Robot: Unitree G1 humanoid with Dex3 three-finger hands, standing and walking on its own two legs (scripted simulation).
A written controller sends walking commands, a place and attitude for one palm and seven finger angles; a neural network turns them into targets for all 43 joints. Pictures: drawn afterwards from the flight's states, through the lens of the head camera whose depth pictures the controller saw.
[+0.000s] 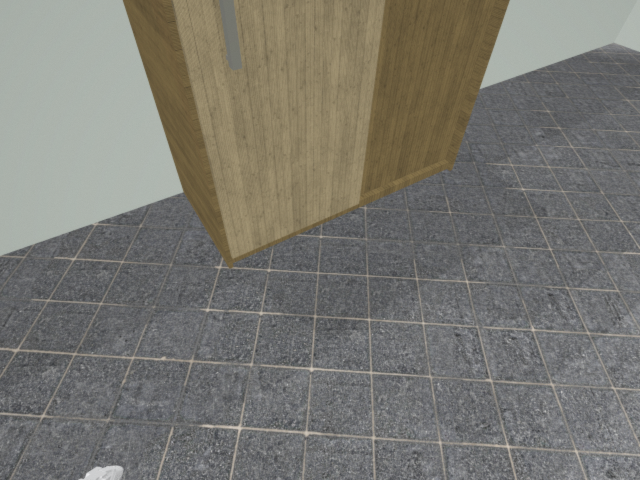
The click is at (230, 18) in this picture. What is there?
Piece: wardrobe's sliding door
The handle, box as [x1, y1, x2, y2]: [219, 0, 241, 69]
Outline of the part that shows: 219,0 227,49 226,59 229,62 229,66 232,69 241,68 233,0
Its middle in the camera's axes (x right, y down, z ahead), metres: -0.23 -0.54 +0.89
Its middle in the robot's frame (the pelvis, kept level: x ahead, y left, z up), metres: +1.04 +0.29 +0.18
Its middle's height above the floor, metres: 0.95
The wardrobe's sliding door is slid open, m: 0.00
